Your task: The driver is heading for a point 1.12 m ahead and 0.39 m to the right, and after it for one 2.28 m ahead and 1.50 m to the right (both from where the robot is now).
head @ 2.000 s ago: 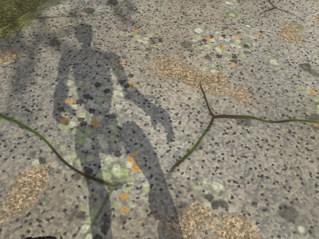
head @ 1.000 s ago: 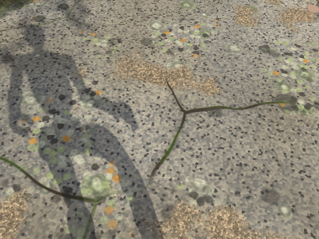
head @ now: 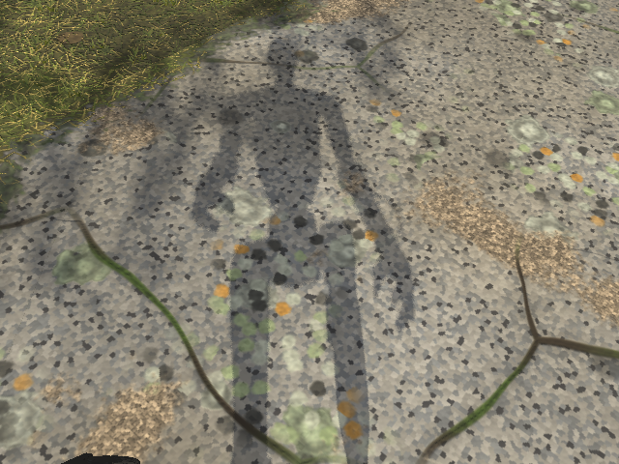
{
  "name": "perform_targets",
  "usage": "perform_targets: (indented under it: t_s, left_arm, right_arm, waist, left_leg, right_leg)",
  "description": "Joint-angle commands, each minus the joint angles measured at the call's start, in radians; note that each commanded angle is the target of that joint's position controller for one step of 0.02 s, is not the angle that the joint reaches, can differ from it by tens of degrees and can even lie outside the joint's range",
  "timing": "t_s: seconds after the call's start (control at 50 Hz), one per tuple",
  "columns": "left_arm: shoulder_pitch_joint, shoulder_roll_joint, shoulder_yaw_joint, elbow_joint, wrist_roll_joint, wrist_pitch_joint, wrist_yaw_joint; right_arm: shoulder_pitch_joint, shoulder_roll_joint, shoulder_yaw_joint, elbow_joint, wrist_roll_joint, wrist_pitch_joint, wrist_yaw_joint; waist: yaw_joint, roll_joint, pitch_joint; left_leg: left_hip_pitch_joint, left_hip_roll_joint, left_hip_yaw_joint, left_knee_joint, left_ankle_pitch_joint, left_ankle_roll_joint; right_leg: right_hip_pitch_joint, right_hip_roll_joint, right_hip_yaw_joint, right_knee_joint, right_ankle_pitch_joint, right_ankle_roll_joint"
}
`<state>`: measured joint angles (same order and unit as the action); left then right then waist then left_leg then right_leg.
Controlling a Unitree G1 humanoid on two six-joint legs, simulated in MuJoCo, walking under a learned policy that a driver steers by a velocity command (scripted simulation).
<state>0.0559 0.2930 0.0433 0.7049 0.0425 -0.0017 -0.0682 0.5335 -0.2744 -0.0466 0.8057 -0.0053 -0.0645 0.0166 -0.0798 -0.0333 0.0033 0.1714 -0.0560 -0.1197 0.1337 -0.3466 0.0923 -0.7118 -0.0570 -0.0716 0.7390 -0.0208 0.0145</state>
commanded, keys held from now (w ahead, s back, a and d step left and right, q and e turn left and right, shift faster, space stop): w+e+shift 0.96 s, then w+shift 0.02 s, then w+q+shift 0.02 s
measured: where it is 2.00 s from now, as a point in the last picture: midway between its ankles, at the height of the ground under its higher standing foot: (518, 122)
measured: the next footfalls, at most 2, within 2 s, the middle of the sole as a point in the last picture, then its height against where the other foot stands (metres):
right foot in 0.12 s outside the picture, level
left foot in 0.56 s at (269, 341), level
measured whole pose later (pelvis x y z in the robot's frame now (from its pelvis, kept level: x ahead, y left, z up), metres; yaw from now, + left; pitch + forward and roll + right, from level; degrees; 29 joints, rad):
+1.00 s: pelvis +0.87 -0.24 -0.03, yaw -47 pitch +1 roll +3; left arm -0.06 0.32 0.01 0.60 0.03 -0.02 -0.08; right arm 0.53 -0.28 -0.03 0.92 -0.04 -0.07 -0.01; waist -0.06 -0.04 0.05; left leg 0.22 0.06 0.31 0.55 -0.37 -0.06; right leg -0.59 0.05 -0.14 0.70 -0.13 -0.21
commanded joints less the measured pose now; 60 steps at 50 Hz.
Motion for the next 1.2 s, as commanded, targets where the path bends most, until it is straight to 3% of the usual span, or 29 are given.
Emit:
perform_targets:
  t_s: [0.02,0.08,0.12,0.14,0.16,0.18,0.22,0.3,0.38,0.48,0.52,0.54,0.56,0.58,0.6,0.62,0.66,0.74,0.88,0.92,0.96,0.98,1.0,1.02,1.04,1.06,1.1,1.16,1.2]
  left_arm:
    - [-0.230,0.059,0.000,-0.126,-0.006,-0.025,-0.003]
    - [-0.018,0.103,0.015,-0.073,-0.019,-0.024,0.020]
    - [0.421,0.159,0.046,0.060,-0.028,-0.025,0.041]
    - [0.545,0.260,0.083,0.089,-0.015,-0.023,0.055]
    - [0.496,0.260,0.085,0.111,-0.028,-0.017,0.045]
    - [0.344,0.232,0.079,0.078,-0.027,-0.024,0.034]
    - [0.338,0.149,0.064,0.095,-0.026,-0.037,0.041]
    - [0.332,0.125,0.042,0.128,-0.032,-0.072,0.055]
    - [0.360,0.147,0.057,0.112,-0.040,-0.085,0.056]
    - [0.431,0.185,0.075,0.133,-0.057,-0.082,0.060]
    - [0.421,0.219,0.081,0.134,-0.049,-0.080,0.069]
    - [0.389,0.255,0.088,0.128,-0.043,-0.082,0.064]
    - [0.338,0.237,0.086,0.114,-0.037,-0.094,0.058]
    - [0.341,0.082,0.048,0.079,-0.051,-0.105,0.061]
    - [0.412,0.039,0.020,0.013,-0.086,-0.095,0.062]
    - [0.319,0.120,0.029,0.043,-0.055,-0.073,0.072]
    - [0.197,0.120,0.034,0.036,-0.025,-0.054,0.046]
    - [0.094,0.028,0.007,-0.048,-0.007,0.000,0.004]
    - [-0.129,0.049,-0.029,-0.166,-0.011,0.003,-0.041]
    - [-0.102,0.071,-0.024,-0.146,-0.010,-0.003,-0.036]
    - [0.100,0.125,0.000,-0.087,-0.012,-0.011,-0.019]
    - [0.308,0.161,0.021,-0.021,-0.006,-0.015,-0.004]
    - [0.444,0.196,0.049,0.048,-0.005,-0.014,0.022]
    - [0.365,0.282,0.067,0.047,-0.009,-0.004,0.048]
    - [0.339,0.332,0.076,-0.015,0.006,0.001,0.056]
    - [0.337,0.273,0.075,-0.014,0.001,0.001,0.071]
    - [0.248,0.179,0.047,0.025,0.004,-0.035,0.078]
    - [0.248,0.100,0.017,0.066,-0.012,-0.102,0.073]
    - [0.277,0.092,0.015,0.092,-0.017,-0.126,0.060]
  right_arm:
    - [0.010,-0.150,-0.029,0.003,-0.006,-0.023,-0.012]
    - [-0.033,-0.205,-0.034,0.029,-0.036,-0.023,-0.030]
    - [-0.133,-0.239,-0.044,0.014,-0.056,-0.003,-0.043]
    - [-0.110,-0.168,-0.024,-0.026,-0.031,-0.011,-0.029]
    - [-0.133,-0.091,-0.004,-0.043,-0.033,-0.042,-0.002]
    - [-0.196,-0.114,0.008,-0.084,-0.032,-0.059,-0.001]
    - [-0.291,-0.141,0.018,-0.103,-0.043,-0.078,0.003]
    - [-0.348,-0.092,0.048,-0.154,-0.083,-0.016,0.004]
    - [-0.606,-0.059,0.079,-0.255,-0.051,-0.017,0.026]
    - [-0.666,-0.072,0.071,-0.284,-0.032,-0.024,0.018]
    - [-0.552,-0.130,0.044,-0.252,-0.032,-0.030,-0.001]
    - [-0.399,-0.169,0.023,-0.215,-0.026,-0.035,-0.016]
    - [-0.192,-0.228,-0.006,-0.172,-0.032,-0.040,-0.038]
    - [-0.007,-0.304,-0.036,-0.144,-0.072,-0.040,-0.059]
    - [-0.078,-0.356,-0.052,-0.138,-0.073,-0.028,-0.045]
    - [-0.183,-0.233,-0.041,-0.156,-0.061,-0.021,-0.038]
    - [-0.229,-0.120,-0.014,-0.128,-0.060,-0.019,-0.032]
    - [-0.157,-0.055,0.004,-0.022,-0.023,-0.049,-0.016]
    - [-0.182,-0.141,-0.012,0.018,-0.024,-0.075,-0.018]
    - [-0.118,-0.193,-0.022,0.026,-0.024,-0.062,-0.028]
    - [-0.136,-0.259,-0.039,0.008,-0.029,-0.027,-0.042]
    - [-0.173,-0.269,-0.039,-0.010,-0.030,-0.014,-0.045]
    - [-0.174,-0.242,-0.034,-0.007,-0.040,-0.009,-0.036]
    - [-0.130,-0.096,0.001,-0.044,-0.050,-0.016,-0.020]
    - [-0.062,-0.122,0.008,-0.126,0.000,-0.026,-0.024]
    - [-0.196,-0.181,0.002,-0.126,0.000,-0.036,-0.028]
    - [-0.204,-0.140,0.012,-0.085,-0.006,-0.025,-0.021]
    - [-0.151,-0.083,0.019,-0.035,-0.020,0.037,0.009]
    - [-0.242,-0.063,0.019,-0.054,-0.009,0.046,0.022]
  waist:
    - [-0.019,0.156,0.153]
    - [0.102,0.195,0.003]
    - [0.318,0.169,-0.170]
    - [0.317,-0.034,-0.247]
    - [0.222,-0.272,-0.245]
    - [0.170,-0.179,-0.134]
    - [0.137,0.070,-0.029]
    - [0.044,0.036,0.093]
    - [0.117,0.023,0.166]
    - [0.177,-0.005,0.064]
    - [0.122,-0.006,-0.041]
    - [0.033,-0.007,-0.138]
    - [-0.075,0.000,-0.236]
    - [-0.107,0.187,-0.374]
    - [-0.008,0.462,-0.480]
    - [-0.015,0.267,-0.308]
    - [-0.006,0.087,-0.105]
    - [0.057,0.131,0.012]
    - [0.099,0.060,0.155]
    - [0.117,0.087,0.099]
    - [0.239,0.138,-0.035]
    - [0.330,0.148,-0.123]
    - [0.360,0.076,-0.164]
    - [0.221,-0.185,-0.131]
    - [0.179,-0.181,-0.386]
    - [0.220,0.007,-0.277]
    - [0.113,0.146,-0.025]
    - [0.033,0.115,0.071]
    - [0.054,0.073,0.129]
  left_leg:
    - [-0.045,0.240,-0.002,-0.115,0.458,0.091]
    - [0.019,0.263,0.117,0.150,1.285,0.044]
    - [-0.132,0.245,0.182,0.685,1.397,0.019]
    - [-0.473,0.133,0.187,1.119,1.011,-0.021]
    - [-0.787,-0.087,0.096,1.381,0.036,-0.050]
    - [-0.916,-0.038,-0.019,1.440,0.051,-0.033]
    - [-0.863,0.070,-0.025,1.288,0.109,-0.023]
    - [-0.803,0.143,0.021,1.049,0.033,-0.098]
    - [-0.710,0.139,0.113,0.644,0.300,-0.157]
    - [-0.580,0.070,0.123,0.404,0.443,-0.130]
    - [-0.410,0.021,0.120,0.360,0.306,-0.109]
    - [-0.226,0.024,0.114,0.353,0.242,-0.096]
    - [0.028,0.116,0.045,0.395,0.134,-0.072]
    - [0.285,0.399,-0.256,0.359,-0.244,-0.023]
    - [0.333,0.588,-0.757,0.166,-0.375,0.064]
    - [0.194,0.504,-0.643,0.151,-0.447,0.052]
    - [-0.040,0.415,-0.314,0.146,-0.095,0.019]
    - [-0.176,0.363,-0.015,0.095,0.236,-0.024]
    - [-0.294,0.260,0.380,-0.037,0.670,-0.070]
    - [-0.184,0.268,0.407,0.094,1.171,-0.083]
    - [-0.151,0.309,0.394,0.401,1.425,-0.082]
    - [-0.249,0.328,0.364,0.651,1.400,-0.065]
    - [-0.457,0.259,0.357,0.984,0.907,-0.065]
    - [-0.741,0.100,0.338,1.379,-0.158,-0.074]
    - [-0.964,0.070,0.110,1.552,-0.155,-0.078]
    - [-1.030,0.106,0.083,1.512,-0.026,-0.074]
    - [-0.927,0.178,0.072,1.359,0.045,-0.061]
    - [-0.752,0.220,0.008,1.180,0.057,-0.076]
    - [-0.832,0.214,0.025,1.055,0.165,-0.065]
  right_leg:
    - [-0.005,0.026,-0.071,-0.123,0.006,-0.082]
    - [0.286,0.161,-0.118,-0.104,-0.134,-0.164]
    - [0.698,0.194,-0.077,-0.110,-0.232,-0.198]
    - [0.957,0.020,0.285,-0.164,-0.603,-0.297]
    - [1.019,-0.158,0.898,-0.442,-0.824,-0.390]
    - [0.943,-0.182,1.017,-0.523,-0.754,-0.411]
    - [0.712,-0.145,0.791,-0.536,-0.580,-0.369]
    - [0.426,-0.019,0.560,-0.584,-0.385,-0.352]
    - [0.279,0.049,0.464,-0.663,-0.213,-0.300]
    - [0.525,0.023,0.469,-0.529,0.257,-0.222]
    - [0.611,0.023,0.465,-0.331,0.535,-0.178]
    - [0.587,0.042,0.452,-0.137,0.575,-0.158]
    - [0.442,0.084,0.432,0.107,0.438,-0.145]
    - [0.215,0.157,0.323,0.455,-0.134,-0.142]
    - [0.012,0.182,0.212,0.662,-0.472,-0.124]
    - [-0.070,0.081,0.191,0.680,-0.349,-0.137]
    - [-0.048,0.020,0.161,0.599,-0.258,-0.124]
    - [-0.098,-0.045,0.139,0.573,-0.252,-0.115]
    - [0.081,0.013,-0.065,0.106,0.024,-0.154]
    - [0.194,0.100,-0.139,0.049,-0.012,-0.188]
    - [0.427,0.162,-0.126,0.034,-0.103,-0.225]
    - [0.671,0.172,-0.063,-0.002,-0.130,-0.260]
    - [0.931,0.141,0.054,-0.088,-0.163,-0.288]
    - [1.022,-0.066,0.348,-0.087,-0.088,-0.290]
    - [1.250,-0.281,0.799,-0.299,-0.199,-0.450]
    - [1.119,-0.260,0.792,-0.440,-0.365,-0.399]
    - [0.739,-0.209,0.561,-0.501,-0.311,-0.322]
    - [0.442,-0.151,0.346,-0.581,-0.187,-0.258]
    - [0.461,-0.101,0.201,-0.621,-0.008,-0.187]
